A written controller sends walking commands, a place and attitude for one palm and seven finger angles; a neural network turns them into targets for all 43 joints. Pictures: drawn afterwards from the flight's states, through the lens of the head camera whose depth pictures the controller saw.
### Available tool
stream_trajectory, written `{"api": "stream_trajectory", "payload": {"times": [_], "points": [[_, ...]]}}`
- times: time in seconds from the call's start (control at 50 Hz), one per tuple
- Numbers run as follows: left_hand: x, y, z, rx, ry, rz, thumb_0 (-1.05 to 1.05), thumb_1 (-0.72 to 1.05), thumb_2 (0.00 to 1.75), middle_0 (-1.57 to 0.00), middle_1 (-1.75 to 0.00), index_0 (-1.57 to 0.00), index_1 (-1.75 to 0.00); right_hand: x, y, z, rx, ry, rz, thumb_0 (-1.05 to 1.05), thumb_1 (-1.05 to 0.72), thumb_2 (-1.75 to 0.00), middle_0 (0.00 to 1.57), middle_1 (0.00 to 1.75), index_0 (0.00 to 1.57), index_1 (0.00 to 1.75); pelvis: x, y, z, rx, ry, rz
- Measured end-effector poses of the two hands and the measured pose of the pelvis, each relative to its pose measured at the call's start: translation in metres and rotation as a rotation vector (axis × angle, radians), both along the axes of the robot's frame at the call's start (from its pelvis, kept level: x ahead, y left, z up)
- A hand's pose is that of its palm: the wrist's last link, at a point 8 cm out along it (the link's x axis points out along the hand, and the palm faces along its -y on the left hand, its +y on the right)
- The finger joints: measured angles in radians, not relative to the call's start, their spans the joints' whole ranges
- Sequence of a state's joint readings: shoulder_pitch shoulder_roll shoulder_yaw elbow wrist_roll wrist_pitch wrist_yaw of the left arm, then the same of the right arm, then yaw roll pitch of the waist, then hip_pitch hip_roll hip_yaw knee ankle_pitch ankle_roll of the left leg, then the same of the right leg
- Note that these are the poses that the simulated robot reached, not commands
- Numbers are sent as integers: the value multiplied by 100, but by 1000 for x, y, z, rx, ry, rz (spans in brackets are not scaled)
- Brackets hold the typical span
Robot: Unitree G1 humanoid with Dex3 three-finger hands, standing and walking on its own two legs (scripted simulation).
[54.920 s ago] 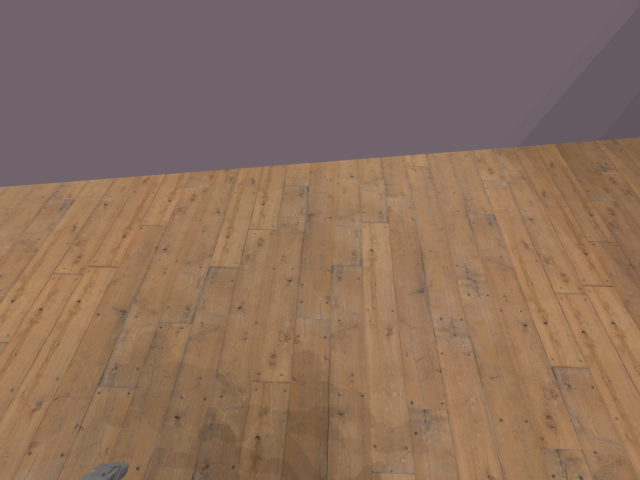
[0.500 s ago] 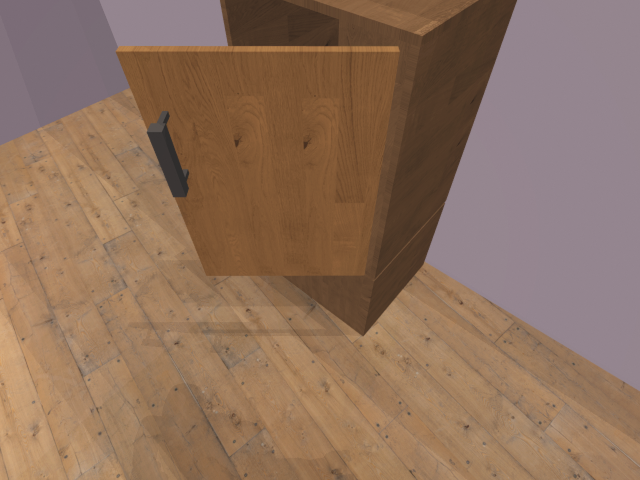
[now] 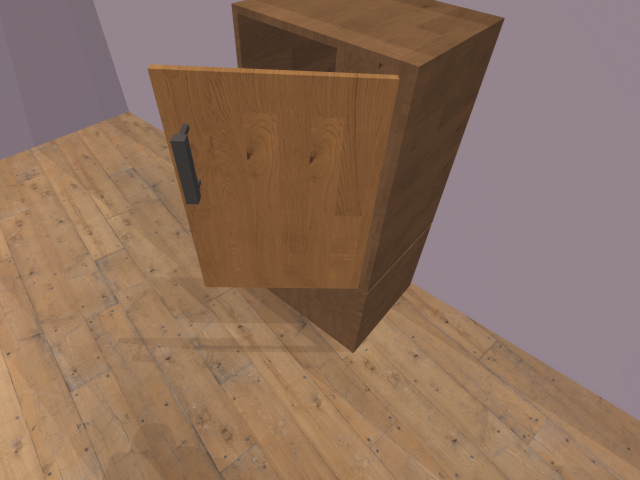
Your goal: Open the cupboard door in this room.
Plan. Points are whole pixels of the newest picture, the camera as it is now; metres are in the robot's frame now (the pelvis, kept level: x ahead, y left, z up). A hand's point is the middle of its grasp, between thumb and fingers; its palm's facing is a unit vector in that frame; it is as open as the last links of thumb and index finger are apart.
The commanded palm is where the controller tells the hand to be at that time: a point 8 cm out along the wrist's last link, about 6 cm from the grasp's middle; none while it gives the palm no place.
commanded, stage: come to a stop and stand still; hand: left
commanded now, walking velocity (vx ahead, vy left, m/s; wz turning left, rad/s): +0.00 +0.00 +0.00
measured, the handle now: (189, 164) +0.64 +0.29 +0.03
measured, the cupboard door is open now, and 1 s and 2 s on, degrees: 41 41 41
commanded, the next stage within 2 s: look again from close up in 0.40 s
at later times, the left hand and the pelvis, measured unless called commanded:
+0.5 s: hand out of the picture -0.03 +0.20 -0.18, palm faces -0.01 -0.98 -0.18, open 7.4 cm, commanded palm none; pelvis -0.01 +0.02 +0.00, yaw -1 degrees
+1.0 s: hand out of the picture -0.03 +0.18 -0.18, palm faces -0.01 -0.98 -0.18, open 7.4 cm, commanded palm none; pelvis +0.00 +0.02 +0.00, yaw -2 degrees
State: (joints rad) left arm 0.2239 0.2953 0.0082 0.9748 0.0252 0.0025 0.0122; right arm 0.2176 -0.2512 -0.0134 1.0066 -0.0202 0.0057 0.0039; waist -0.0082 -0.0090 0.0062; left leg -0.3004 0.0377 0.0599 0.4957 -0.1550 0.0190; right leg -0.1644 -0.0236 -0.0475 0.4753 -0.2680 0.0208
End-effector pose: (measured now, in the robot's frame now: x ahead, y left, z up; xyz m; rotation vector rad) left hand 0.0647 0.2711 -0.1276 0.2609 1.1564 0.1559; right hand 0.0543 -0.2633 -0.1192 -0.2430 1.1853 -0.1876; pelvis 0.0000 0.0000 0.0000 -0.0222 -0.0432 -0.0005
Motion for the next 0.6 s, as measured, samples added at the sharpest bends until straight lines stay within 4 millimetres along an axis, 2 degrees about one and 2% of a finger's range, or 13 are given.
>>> {"api": "stream_trajectory", "payload": {"times": [0.14, 0.28, 0.42, 0.6], "points": [[-32, 6, -5, -4, 90, 17, 1, 90, 90, -20, -30, -20, -30, -26, 14, -6, 21, 74, -25, 0, -90, -90, 20, 30, 20, 30, -4, 9, 1, 0, 5, -4], [-66, -2, -14, -40, 190, 38, 1, 90, 90, -20, -30, -19, -30, -42, 26, -9, 33, 125, -51, 0, -90, -90, 20, 30, 20, 30, -6, 15, 2, 1, 10, -9], [-91, -16, -19, -83, 252, 56, 1, 90, 90, -20, -30, -20, -30, -46, 38, -11, 50, 138, -67, 0, -90, -90, 20, 30, 20, 30, -6, 20, 2, 2, 11, -14], [-105, -30, -21, -111, 280, 72, 1, 90, 90, -20, -30, -20, -30, -44, 54, -15, 84, 133, -79, 0, -90, -90, 20, 30, 20, 30, -6, 22, 2, 4, 16, -18]]}}
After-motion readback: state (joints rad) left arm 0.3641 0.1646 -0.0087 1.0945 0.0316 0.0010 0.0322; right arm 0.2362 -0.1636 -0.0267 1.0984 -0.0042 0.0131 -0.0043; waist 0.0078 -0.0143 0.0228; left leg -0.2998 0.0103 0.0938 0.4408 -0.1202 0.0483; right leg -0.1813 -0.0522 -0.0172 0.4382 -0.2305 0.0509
